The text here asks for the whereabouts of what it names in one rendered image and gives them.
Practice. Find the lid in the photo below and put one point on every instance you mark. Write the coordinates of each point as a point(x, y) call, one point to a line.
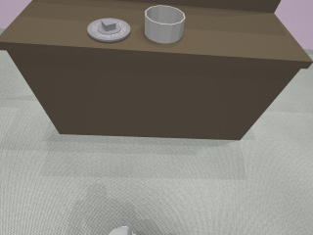
point(98, 32)

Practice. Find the table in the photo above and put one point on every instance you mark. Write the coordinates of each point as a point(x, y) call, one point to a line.
point(232, 61)

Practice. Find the pot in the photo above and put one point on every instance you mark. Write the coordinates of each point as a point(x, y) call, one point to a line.
point(164, 24)

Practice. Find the knob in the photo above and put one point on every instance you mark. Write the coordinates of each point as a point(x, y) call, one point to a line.
point(108, 24)

